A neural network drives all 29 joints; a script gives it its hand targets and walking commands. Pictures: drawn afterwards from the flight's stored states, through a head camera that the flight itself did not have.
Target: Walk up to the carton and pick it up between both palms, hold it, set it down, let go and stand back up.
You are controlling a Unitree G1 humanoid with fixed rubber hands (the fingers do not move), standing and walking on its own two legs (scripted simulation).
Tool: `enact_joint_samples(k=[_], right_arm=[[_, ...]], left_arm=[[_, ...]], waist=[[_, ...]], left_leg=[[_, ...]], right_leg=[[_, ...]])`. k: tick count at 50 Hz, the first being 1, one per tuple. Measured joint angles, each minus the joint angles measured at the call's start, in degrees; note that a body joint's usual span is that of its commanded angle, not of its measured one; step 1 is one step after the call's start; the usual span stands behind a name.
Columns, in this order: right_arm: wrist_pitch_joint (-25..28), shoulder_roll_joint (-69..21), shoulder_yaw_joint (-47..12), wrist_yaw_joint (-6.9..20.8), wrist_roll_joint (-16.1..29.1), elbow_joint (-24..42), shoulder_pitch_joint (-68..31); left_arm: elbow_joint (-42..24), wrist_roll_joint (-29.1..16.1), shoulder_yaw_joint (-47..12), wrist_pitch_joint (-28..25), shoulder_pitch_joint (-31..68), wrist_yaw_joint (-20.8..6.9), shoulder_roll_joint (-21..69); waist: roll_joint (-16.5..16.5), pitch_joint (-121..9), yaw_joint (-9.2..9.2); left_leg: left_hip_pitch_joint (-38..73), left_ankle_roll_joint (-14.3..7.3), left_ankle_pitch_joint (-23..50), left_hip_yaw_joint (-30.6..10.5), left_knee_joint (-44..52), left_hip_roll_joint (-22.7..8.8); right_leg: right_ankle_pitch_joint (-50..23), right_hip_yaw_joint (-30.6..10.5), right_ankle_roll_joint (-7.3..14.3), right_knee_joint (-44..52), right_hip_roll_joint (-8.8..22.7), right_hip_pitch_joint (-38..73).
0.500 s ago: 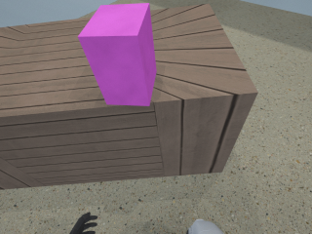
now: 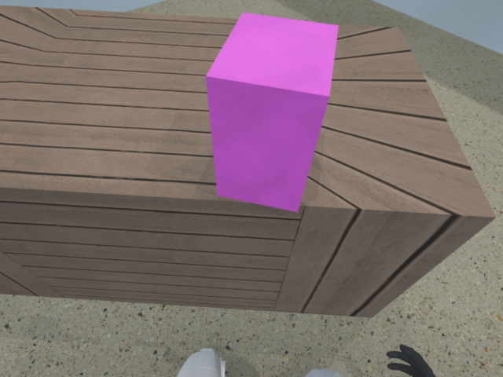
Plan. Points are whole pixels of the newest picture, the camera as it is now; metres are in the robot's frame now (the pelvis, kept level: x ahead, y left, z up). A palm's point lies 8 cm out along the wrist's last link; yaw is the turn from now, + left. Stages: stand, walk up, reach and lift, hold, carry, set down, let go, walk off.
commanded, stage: walk up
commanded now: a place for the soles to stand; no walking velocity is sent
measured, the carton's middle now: (272, 118) +0.52 +0.02 +0.10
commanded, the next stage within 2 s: none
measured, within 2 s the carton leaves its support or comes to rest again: neither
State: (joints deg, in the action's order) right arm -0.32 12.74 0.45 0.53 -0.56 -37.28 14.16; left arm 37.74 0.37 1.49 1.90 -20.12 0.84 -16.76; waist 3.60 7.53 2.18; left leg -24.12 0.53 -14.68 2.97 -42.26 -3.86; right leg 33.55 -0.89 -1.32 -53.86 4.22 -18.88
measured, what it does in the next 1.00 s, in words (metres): steps on the spot: right foot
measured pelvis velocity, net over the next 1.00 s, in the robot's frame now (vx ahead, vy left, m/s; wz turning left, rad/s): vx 0.09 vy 0.01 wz -0.06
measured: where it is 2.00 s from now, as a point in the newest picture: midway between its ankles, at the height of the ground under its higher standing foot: outside the picture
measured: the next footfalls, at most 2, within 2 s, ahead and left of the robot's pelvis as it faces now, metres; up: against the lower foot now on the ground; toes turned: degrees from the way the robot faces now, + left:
right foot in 0.16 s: +0.04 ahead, -0.12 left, +0.00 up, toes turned -3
right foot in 1.14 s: +0.23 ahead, -0.15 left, +0.00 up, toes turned -1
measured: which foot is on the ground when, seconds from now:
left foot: down 0.00-1.00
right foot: up 0.00-0.14, down 0.16-0.84, up 0.86-1.00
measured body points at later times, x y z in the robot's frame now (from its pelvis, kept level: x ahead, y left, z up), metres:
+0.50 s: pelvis +0.02 +0.00 +0.02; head +0.02 -0.01 +0.47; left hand +0.15 +0.26 -0.09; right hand +0.12 -0.26 -0.10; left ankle +0.09 +0.14 -0.71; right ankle +0.00 -0.12 -0.71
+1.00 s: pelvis +0.09 +0.01 +0.02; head +0.11 +0.01 +0.47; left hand +0.17 +0.27 -0.11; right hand +0.10 -0.26 -0.09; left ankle +0.09 +0.13 -0.71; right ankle +0.07 -0.11 -0.66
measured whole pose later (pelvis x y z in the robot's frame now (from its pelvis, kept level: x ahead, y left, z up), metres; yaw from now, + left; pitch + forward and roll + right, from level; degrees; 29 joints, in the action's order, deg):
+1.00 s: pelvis +0.09 +0.01 +0.02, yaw -4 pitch -2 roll +1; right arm 2.0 13.8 1.8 -1.0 -3.2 -38.8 25.2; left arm 40.6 2.7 2.5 1.9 -21.3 -1.4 -16.3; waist 2.2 4.7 -1.9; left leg -13.7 -0.9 -19.3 5.0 -34.6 -2.3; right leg 30.6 1.5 -0.6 -59.3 1.7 -24.5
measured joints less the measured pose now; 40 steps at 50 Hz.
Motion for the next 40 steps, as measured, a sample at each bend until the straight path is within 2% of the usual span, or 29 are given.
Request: enact_joint_samples(k=[3, 6, 8, 9, 10, 12, 19, 32, 37, 39, 40], right_arm=[[-0.7, -0.6, -0.4, -0.7, 0.2, 1.1, -0.6], [-0.8, 0.3, -0.2, -1.1, -0.5, 1.9, -1.0], [-1.0, 1.2, 0.1, -1.3, -0.7, 2.0, -1.2], [-1.1, 1.9, 0.3, -1.3, -0.6, 1.8, -1.4], [-1.2, 2.6, 0.5, -1.2, -0.5, 1.5, -1.4], [-1.5, 3.2, 0.7, -1.1, 0.3, 0.8, -0.6], [-0.6, 3.4, 0.3, -0.8, 0.4, -0.9, 1.3], [0.0, 3.5, 0.3, -0.5, 0.3, -1.3, 2.6], [-0.2, 3.2, 1.9, 0.5, -0.7, -0.9, 6.0], [0.3, 3.2, 2.3, 0.7, -0.8, -0.7, 7.5], [0.7, 3.0, 2.5, 0.7, -0.8, -0.8, 8.0]], left_arm=[[0.5, 0.0, -0.2, 1.3, 1.7, 0.2, -0.2], [0.4, 0.2, -0.2, 1.1, 3.2, 0.2, 0.1], [0.3, 0.4, -0.1, 0.7, 3.8, 0.0, 0.2], [0.6, 0.5, 0.0, 0.4, 4.3, -0.2, 0.6], [0.9, 0.7, -0.1, 0.2, 4.8, -0.4, 1.2], [0.9, 0.5, -0.2, -0.1, 4.6, -1.0, 1.4], [1.2, -0.8, -0.5, -0.2, 4.3, -2.2, 1.1], [1.7, -0.6, -1.4, -0.2, 5.1, -2.8, 1.6], [2.4, 0.9, -0.5, -1.3, 1.1, -3.1, 2.2], [3.2, 1.3, -0.3, -1.2, -0.5, -2.7, 2.2], [3.7, 1.4, -0.2, -1.1, -1.1, -2.6, 2.0]], waist=[[0.8, -1.2, -1.72], [0.4, -1.7, -2.45], [-0.4, -1.8, -2.59], [-1.8, -1.4, -2.73], [-3.6, -1.2, -2.85], [-5.1, -2.3, -2.64], [-5.4, -5.0, -2.53], [-3.4, -5.3, -2.49], [-2.9, -7.0, -1.67], [-3.3, -7.2, -1.11], [-3.1, -7.1, -0.95]], left_leg=[[0.3, -0.4, 0.2, 0.5, 1.1, 0.0], [0.1, -0.4, 0.4, 1.3, 1.7, 0.0], [-0.3, -0.2, 0.1, 1.8, 1.1, -0.2], [-0.4, -0.1, -0.1, 1.4, 0.6, -0.8], [-0.4, 0.1, -0.2, 0.6, 0.2, -1.5], [0.0, 0.3, 0.0, 0.3, 1.4, -1.7], [3.1, 0.5, 1.7, 1.6, 6.0, -0.5], [4.4, 0.8, 2.1, 1.8, 8.2, -0.8], [3.9, -0.8, -8.4, 0.6, 3.4, 0.7], [4.4, -1.3, -6.7, 0.2, 3.7, 1.4], [5.1, -1.3, -3.3, 0.2, 4.7, 1.7]], right_leg=[[1.4, 0.4, -0.1, -1.3, -1.4, -1.0], [-0.6, 1.1, -0.3, 3.2, -1.8, -0.5], [-5.8, 1.7, 0.2, 9.3, -2.0, 1.1], [-10.1, 2.1, 0.5, 11.1, -2.6, 1.8], [-11.5, 2.8, 0.8, 12.1, -3.4, 2.6], [-11.6, 3.0, 1.1, 13.5, -3.8, 3.1], [-11.3, 1.8, 1.0, 15.3, -2.8, 4.5], [-12.2, 1.7, 1.2, 17.8, -3.2, 5.7], [-10.3, 1.6, 2.8, 17.9, -2.8, 7.1], [-9.7, 1.7, 2.5, 17.8, -2.7, 7.9], [-9.1, 1.7, 2.0, 17.5, -2.5, 8.3]])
